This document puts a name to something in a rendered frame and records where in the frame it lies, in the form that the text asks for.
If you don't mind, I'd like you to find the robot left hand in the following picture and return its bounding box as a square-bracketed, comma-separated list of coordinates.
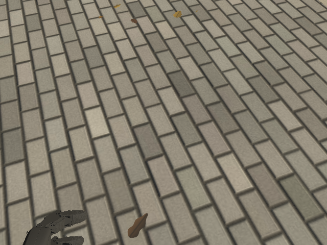
[23, 210, 87, 245]

